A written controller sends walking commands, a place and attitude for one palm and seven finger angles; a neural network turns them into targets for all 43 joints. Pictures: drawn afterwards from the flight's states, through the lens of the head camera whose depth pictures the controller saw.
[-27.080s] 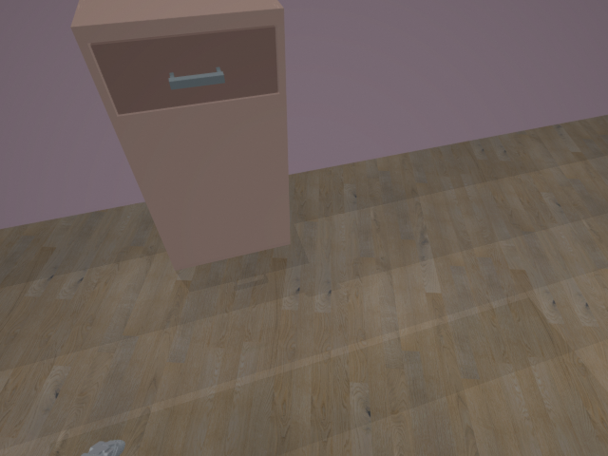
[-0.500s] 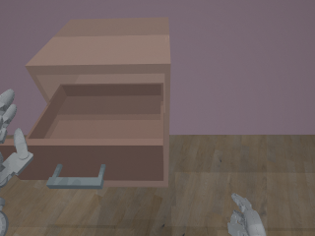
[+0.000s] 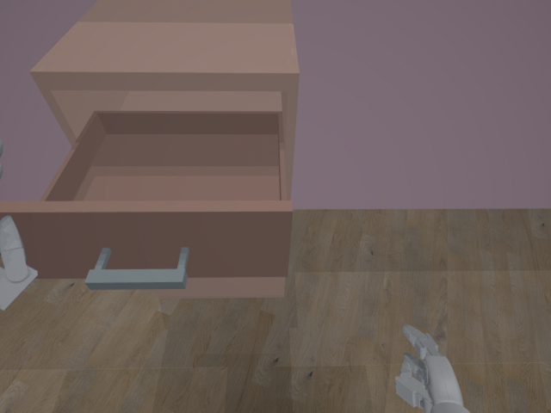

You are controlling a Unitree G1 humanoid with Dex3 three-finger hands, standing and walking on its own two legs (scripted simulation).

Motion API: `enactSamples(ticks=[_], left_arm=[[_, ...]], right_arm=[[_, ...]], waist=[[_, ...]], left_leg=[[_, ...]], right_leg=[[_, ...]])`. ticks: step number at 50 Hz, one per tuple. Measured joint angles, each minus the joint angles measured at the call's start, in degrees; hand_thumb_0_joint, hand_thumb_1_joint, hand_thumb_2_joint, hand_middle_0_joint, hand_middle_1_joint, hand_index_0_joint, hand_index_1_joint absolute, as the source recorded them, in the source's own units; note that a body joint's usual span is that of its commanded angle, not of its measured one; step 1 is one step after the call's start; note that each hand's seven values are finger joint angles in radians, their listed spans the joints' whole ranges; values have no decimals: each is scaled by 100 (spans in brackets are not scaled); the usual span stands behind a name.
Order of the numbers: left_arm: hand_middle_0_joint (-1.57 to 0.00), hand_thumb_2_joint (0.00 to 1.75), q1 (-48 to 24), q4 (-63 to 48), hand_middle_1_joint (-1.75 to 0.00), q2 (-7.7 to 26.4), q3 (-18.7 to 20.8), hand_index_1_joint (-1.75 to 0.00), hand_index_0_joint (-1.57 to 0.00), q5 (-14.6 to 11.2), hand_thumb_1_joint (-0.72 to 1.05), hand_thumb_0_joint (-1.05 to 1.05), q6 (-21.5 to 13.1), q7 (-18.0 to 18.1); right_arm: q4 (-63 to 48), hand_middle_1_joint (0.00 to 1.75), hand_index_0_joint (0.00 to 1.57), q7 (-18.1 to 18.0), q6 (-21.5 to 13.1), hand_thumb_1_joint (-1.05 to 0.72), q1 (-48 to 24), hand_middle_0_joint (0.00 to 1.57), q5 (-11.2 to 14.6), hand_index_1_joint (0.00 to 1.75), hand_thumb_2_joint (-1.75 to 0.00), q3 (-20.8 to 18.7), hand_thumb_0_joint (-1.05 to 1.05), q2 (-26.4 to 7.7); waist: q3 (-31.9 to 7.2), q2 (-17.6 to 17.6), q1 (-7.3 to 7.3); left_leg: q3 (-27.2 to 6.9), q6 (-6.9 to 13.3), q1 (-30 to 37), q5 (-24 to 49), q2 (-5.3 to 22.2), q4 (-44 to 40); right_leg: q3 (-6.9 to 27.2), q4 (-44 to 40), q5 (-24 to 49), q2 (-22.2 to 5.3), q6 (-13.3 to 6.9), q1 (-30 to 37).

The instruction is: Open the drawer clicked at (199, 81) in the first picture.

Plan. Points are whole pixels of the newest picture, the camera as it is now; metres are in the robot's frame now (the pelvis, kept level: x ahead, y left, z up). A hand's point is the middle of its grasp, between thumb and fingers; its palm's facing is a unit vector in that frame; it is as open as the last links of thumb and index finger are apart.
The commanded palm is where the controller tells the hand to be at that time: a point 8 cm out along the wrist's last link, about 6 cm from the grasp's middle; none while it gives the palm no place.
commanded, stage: step back with the hand held close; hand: left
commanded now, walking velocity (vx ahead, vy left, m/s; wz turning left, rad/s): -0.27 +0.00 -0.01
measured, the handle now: (141, 266) +0.30 +0.23 +0.04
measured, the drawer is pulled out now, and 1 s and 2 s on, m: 0.30 0.30 0.30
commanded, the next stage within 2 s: stop stepping back and stand still in 0.56 s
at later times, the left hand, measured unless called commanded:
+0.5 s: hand (15, 400) +0.10 +0.19 +0.22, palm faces +0.40 -0.76 -0.51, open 7.4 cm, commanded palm +0.02 +0.24 +0.23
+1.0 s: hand out of the picture -0.08 +0.18 +0.23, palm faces +0.50 -0.72 -0.47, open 7.4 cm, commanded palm -0.13 +0.22 +0.23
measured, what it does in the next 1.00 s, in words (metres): walks backwards: right foot, then left foot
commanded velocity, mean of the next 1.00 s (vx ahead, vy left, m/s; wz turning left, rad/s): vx -0.13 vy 0.03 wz -0.03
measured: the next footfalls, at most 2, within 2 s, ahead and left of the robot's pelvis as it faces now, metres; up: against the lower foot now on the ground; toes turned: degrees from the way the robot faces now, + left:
right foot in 0.46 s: -0.10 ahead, -0.12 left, +0.00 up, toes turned -1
left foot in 0.88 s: -0.27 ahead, +0.05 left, +0.00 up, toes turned +4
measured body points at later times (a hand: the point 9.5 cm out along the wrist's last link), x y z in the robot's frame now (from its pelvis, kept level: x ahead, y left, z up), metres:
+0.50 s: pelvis -0.11 -0.04 +0.00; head -0.08 -0.05 +0.45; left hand +0.07 +0.23 +0.25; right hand +0.09 -0.24 -0.09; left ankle -0.02 +0.11 -0.72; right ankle -0.14 -0.12 -0.73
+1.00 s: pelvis -0.24 -0.07 +0.01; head -0.27 -0.06 +0.46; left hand -0.12 +0.22 +0.25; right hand -0.09 -0.32 -0.06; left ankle -0.31 +0.05 -0.73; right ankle -0.16 -0.12 -0.72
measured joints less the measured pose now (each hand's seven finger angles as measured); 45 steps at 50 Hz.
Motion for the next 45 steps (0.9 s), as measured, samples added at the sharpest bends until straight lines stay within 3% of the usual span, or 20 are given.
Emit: enactSamples(ticks=[5,6,8,9,12,15,22,23,24,25,27,30,32,37,41,43,45], left_arm=[[-21,90,-164,-52,-30,-131,-237,-30,-21,25,89,1,23,54],[-21,90,-164,-88,-30,-118,-240,-30,-21,34,89,1,32,61],[-21,90,-120,-212,-30,-56,-178,-30,-21,17,89,1,51,93],[-21,90,-134,-251,-30,-5,-128,-30,-21,14,89,1,34,118],[-21,90,-95,-225,-30,101,41,-30,-21,11,89,1,-48,167],[-21,90,119,-301,-30,103,123,-30,-21,-10,89,1,-17,174],[-21,90,124,-303,-30,115,70,-30,-21,-112,89,1,95,122],[-21,90,75,-246,-30,141,80,-30,-21,-125,89,1,109,104],[-21,90,-9,-161,-30,106,43,-30,-21,-124,89,1,108,69],[-21,90,-83,-81,-30,63,-23,-30,-21,-119,89,1,110,30],[-21,90,-116,13,-30,100,-138,-30,-21,-102,89,1,104,-22],[-21,90,161,-12,-30,232,-98,-30,-21,-55,89,1,107,-45],[-21,90,369,-31,-30,286,-12,-30,-21,-22,89,1,118,-5],[-21,90,360,39,-30,222,-88,-31,-21,30,89,1,169,146],[-21,90,393,-11,-30,125,-203,-31,-21,47,89,1,202,226],[-21,90,417,-110,-30,110,-228,-31,-21,24,89,1,170,230],[-21,90,375,-112,-30,150,-200,-30,-21,25,89,1,70,210]], right_arm=[[231,30,20,-23,108,-91,62,21,32,30,-90,-39,1,-93],[262,30,20,-44,147,-91,93,21,25,30,-90,-32,1,-102],[209,30,20,-95,175,-91,181,21,15,30,-90,-7,2,-172],[183,30,20,-126,147,-91,191,21,-1,30,-90,-33,2,-189],[272,30,20,-111,-15,-91,182,20,-76,30,-90,-116,2,-30],[304,30,20,-9,-190,-91,260,20,-121,30,-90,-123,2,102],[401,30,20,149,-314,-90,25,21,-109,30,-90,44,2,217],[391,30,20,159,-308,-90,-53,21,-106,30,-90,66,2,216],[397,30,20,170,-292,-90,-157,21,-91,30,-90,69,2,175],[412,30,20,181,-250,-90,-249,21,-69,30,-90,60,1,121],[466,30,20,183,-139,-90,-323,21,24,30,-90,23,2,65],[488,30,20,130,46,-91,-279,21,72,30,-90,-31,2,38],[414,30,20,39,165,-91,-222,21,64,30,-90,-50,2,13],[251,30,20,-134,308,-91,-106,20,64,30,-90,-148,2,-196],[142,30,20,-144,331,-91,141,20,88,30,-90,-207,2,-358],[82,30,20,-126,294,-91,295,20,86,30,-90,-241,1,-443],[127,30,20,-91,235,-91,398,20,82,30,-90,-271,1,-402]], waist=[[-84,-41,-31],[-105,-101,-50],[-146,-119,-129],[-108,-121,-192],[47,-264,-146],[25,-154,-124],[-102,-16,4],[-104,-13,11],[-60,100,22],[4,241,6],[26,216,-21],[-102,-96,-64],[-200,-248,-114],[-330,-296,-172],[-457,-228,-260],[-481,-106,-305],[-423,-172,-296]], left_leg=[[24,-34,-411,-937,27,1331],[74,-34,-315,-964,58,1267],[59,-46,90,-724,176,329],[12,-38,74,-313,174,105],[60,-16,-9,-135,113,98],[21,-52,22,54,232,-184],[196,-235,-203,504,412,-488],[227,-274,-306,552,426,-454],[204,-315,-408,596,518,-399],[137,-276,-491,529,603,-322],[-4,-263,-786,-411,415,611],[65,-313,-1031,-895,41,2089],[240,-361,-884,-951,3,2282],[347,-208,-41,-1155,56,1335],[310,17,838,-984,100,-101],[242,144,1279,-833,188,-926],[163,77,1367,-516,169,-1163]], right_leg=[[-119,-169,223,-10,-58,-109],[-133,-209,271,-34,-45,-128],[-216,-171,316,-39,-8,-250],[-248,18,136,-55,29,-380],[68,1198,-997,86,41,-705],[54,1718,-1253,268,76,-588],[13,396,-842,241,118,526],[28,66,-769,234,79,688],[-2,-153,-884,329,-116,728],[-51,-225,-812,442,-262,702],[-66,-308,-519,427,-416,589],[32,-570,-196,250,-426,487],[72,-767,5,199,-469,437],[-28,-1111,448,251,-547,256],[-262,-1299,720,327,-556,147],[-451,-1297,797,410,-521,84],[-487,-1103,719,378,-357,2]])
